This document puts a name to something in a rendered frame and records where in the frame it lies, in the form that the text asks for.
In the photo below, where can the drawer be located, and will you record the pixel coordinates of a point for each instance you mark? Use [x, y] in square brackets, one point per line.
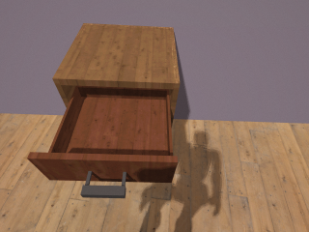
[109, 131]

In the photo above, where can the handle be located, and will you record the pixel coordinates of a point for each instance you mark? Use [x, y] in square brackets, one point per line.
[97, 191]

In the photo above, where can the cabinet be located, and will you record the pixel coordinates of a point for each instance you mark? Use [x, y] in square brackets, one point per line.
[124, 56]

